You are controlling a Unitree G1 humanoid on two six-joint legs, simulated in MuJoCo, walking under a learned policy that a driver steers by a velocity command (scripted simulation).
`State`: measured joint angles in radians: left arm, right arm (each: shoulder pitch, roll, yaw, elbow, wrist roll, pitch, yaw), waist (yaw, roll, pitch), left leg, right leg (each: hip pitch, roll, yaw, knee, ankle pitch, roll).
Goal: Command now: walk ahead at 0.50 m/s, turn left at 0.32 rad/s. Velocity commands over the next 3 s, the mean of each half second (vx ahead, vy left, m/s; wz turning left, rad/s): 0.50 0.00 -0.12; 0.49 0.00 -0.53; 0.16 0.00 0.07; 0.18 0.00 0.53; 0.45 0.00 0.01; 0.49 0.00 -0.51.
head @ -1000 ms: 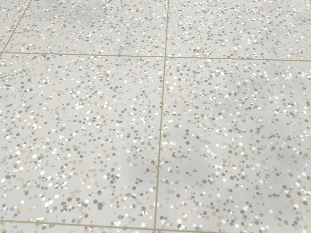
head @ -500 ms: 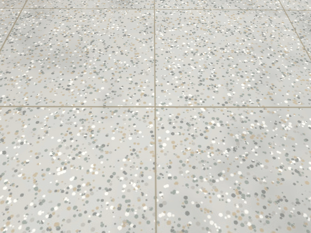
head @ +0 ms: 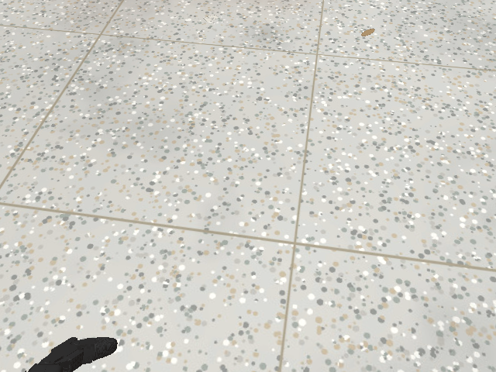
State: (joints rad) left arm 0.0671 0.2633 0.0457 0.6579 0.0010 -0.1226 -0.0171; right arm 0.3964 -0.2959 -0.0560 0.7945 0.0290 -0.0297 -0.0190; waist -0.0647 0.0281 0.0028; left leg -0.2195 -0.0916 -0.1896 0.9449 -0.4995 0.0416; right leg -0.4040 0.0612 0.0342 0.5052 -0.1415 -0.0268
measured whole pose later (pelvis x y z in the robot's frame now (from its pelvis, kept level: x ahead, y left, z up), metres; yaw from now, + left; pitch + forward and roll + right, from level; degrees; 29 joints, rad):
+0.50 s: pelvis +0.25 +0.04 +0.01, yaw -7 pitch +1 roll +0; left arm 0.38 0.30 0.06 0.81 -0.03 -0.05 0.01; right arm 0.13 -0.26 -0.03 0.69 -0.01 -0.09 0.01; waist 0.04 -0.03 0.02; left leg -0.33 0.00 0.03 0.49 -0.19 0.02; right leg -0.39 -0.01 0.07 1.09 -0.41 -0.01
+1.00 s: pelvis +0.49 -0.07 +0.00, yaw -25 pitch +1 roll +1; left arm 0.18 0.30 0.07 0.65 -0.01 -0.03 -0.04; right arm 0.23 -0.31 -0.06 0.79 0.01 -0.10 0.00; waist -0.02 0.01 0.08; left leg -0.37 0.06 -0.02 1.19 -0.42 -0.02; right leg -0.40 0.06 0.00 0.56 -0.18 -0.08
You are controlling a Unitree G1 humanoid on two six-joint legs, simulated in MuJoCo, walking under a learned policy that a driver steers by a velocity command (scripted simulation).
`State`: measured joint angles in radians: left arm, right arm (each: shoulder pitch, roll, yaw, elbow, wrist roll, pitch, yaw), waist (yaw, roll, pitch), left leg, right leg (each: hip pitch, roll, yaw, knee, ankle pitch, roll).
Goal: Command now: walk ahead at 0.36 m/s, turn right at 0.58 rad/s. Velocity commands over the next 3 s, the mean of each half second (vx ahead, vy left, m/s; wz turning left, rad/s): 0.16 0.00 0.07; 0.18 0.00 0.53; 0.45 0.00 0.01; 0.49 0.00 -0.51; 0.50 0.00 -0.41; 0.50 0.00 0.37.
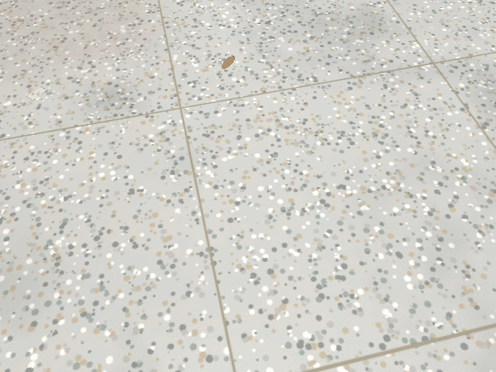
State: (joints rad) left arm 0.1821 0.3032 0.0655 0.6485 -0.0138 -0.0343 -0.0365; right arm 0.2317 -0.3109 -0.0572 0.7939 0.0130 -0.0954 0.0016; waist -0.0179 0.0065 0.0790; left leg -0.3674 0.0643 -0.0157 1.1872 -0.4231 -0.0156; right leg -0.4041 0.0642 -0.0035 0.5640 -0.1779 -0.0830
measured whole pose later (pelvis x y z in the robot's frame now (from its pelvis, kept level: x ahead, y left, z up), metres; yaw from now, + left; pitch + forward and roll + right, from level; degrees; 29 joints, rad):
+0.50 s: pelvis +0.18 +0.03 +0.00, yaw +5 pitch +2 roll -1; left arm 0.12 0.30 0.05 0.75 0.00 0.02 0.03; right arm 0.18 -0.29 -0.06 0.71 0.00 -0.02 0.01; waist -0.02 -0.02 0.05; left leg -0.42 -0.05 -0.04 0.49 -0.11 0.05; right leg -0.45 0.06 0.05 1.09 -0.51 0.02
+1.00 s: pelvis +0.26 +0.01 +0.02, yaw +24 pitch +2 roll +1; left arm 0.35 0.27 0.06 0.78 0.01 -0.06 0.03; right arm 0.22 -0.33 -0.10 0.66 0.02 0.01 0.00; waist 0.06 0.04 -0.04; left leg -0.66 0.02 -0.08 1.05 -0.17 -0.05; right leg -0.09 -0.03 -0.06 0.31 -0.25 -0.01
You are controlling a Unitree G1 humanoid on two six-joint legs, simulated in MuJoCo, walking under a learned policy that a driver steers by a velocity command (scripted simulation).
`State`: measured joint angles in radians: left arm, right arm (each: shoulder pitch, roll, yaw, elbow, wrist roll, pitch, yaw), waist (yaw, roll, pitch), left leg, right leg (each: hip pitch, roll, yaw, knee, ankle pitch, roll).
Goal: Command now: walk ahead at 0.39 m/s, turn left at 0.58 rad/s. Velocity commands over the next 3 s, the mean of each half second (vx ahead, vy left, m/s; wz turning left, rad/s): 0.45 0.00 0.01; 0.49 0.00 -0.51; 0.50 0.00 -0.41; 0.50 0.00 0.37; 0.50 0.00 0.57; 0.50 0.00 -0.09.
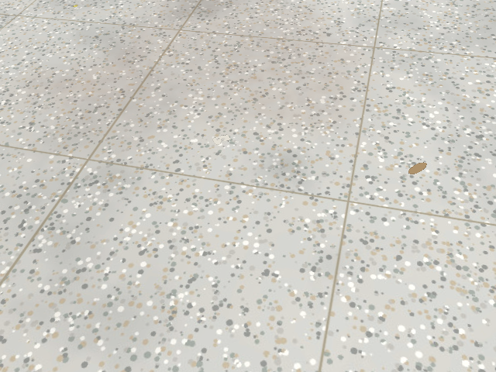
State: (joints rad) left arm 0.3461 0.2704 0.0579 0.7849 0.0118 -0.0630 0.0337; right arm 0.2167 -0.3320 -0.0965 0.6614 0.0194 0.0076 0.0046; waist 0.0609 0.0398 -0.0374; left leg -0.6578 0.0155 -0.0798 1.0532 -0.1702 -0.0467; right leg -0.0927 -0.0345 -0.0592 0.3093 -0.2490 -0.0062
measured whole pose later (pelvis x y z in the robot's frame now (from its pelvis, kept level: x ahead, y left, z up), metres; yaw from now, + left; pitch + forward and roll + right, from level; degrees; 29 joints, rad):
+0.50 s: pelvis +0.22 +0.09 +0.00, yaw -3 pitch +1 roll +2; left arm 0.23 0.31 0.07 0.79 -0.03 -0.04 -0.01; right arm 0.33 -0.25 -0.07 0.78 -0.01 -0.09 0.01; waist -0.03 -0.05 0.02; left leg -0.06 -0.03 0.16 0.28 -0.23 0.04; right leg -0.68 -0.10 0.07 1.03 -0.13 0.01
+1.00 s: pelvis +0.50 +0.01 +0.00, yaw -20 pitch +1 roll +0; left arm 0.31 0.28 0.07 0.71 -0.01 -0.05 -0.01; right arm 0.11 -0.31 -0.06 0.68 -0.01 -0.10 -0.01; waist 0.05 0.03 0.06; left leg -0.64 0.11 -0.09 0.94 -0.21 -0.05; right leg -0.21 0.12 0.08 0.36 -0.17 -0.11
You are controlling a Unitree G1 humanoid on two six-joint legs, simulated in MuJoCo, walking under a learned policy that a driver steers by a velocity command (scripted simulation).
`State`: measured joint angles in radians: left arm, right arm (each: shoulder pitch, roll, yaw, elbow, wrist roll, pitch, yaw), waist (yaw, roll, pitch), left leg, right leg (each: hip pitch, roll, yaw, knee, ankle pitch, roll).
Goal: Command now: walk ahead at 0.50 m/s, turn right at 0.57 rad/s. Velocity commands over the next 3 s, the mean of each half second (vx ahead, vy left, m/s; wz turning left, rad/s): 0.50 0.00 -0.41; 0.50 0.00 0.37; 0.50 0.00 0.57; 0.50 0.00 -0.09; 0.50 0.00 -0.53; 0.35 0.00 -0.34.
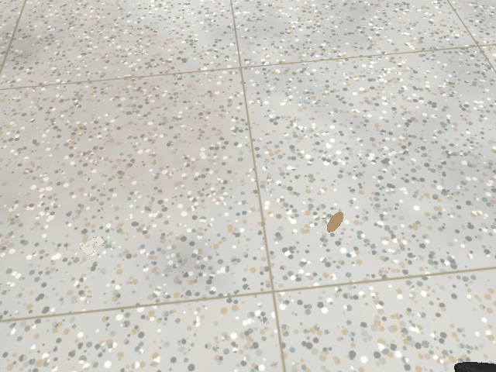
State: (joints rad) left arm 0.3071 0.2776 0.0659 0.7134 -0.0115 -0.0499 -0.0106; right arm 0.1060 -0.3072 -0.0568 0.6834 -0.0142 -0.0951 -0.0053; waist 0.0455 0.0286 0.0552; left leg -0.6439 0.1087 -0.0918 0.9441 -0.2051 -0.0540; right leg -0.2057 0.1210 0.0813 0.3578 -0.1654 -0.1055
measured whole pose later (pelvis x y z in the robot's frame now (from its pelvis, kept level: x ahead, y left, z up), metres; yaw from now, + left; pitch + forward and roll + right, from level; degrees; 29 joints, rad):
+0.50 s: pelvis +0.28 +0.05 +0.00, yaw -12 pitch +1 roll +1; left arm 0.16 0.29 0.05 0.65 0.00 -0.05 0.00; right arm 0.37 -0.26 -0.05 0.83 0.01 -0.09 0.02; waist -0.08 -0.04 0.02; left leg -0.14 -0.04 0.01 0.31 -0.20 0.04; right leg -0.60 -0.07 0.06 0.86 -0.21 0.00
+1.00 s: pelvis +0.52 -0.03 +0.00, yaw +3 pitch +1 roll -3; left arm 0.33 0.28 0.08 0.81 0.01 -0.09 0.00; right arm 0.16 -0.32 -0.07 0.72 0.02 -0.03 0.02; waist 0.06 0.05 0.03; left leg -0.69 0.11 -0.05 0.88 -0.08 -0.02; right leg -0.03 0.02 -0.16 0.25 -0.23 -0.01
